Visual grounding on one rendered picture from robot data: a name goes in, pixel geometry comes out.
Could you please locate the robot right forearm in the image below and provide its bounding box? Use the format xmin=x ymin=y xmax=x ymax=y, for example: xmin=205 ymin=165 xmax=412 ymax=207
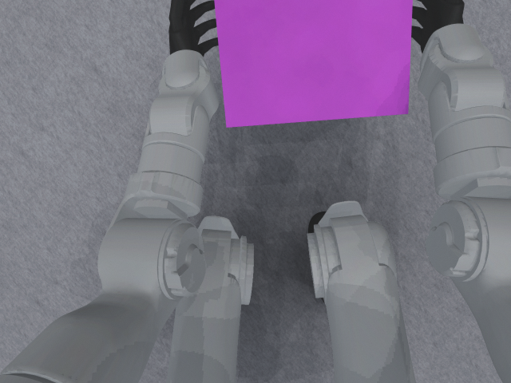
xmin=418 ymin=23 xmax=511 ymax=200

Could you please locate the robot left upper arm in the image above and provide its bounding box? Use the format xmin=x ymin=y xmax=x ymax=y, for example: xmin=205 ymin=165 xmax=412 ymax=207
xmin=0 ymin=218 xmax=207 ymax=383

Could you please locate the left robot shin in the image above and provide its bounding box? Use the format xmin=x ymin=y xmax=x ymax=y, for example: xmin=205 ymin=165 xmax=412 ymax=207
xmin=198 ymin=216 xmax=239 ymax=239

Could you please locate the robot right upper arm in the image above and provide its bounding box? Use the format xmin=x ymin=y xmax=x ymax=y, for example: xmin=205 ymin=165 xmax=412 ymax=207
xmin=425 ymin=196 xmax=511 ymax=383

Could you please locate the left robot hand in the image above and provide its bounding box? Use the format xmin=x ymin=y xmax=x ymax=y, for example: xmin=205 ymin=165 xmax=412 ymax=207
xmin=168 ymin=0 xmax=219 ymax=57

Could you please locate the right robot hand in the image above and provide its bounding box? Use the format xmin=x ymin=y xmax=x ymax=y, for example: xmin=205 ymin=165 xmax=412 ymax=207
xmin=411 ymin=0 xmax=465 ymax=53

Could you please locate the carton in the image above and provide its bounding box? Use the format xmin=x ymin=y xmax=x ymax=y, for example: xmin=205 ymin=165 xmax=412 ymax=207
xmin=214 ymin=0 xmax=413 ymax=128

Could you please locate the robot right thigh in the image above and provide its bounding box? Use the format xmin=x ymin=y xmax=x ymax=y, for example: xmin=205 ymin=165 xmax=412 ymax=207
xmin=307 ymin=215 xmax=416 ymax=383

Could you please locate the robot left forearm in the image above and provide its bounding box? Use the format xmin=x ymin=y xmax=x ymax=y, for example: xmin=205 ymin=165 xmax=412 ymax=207
xmin=97 ymin=49 xmax=219 ymax=276

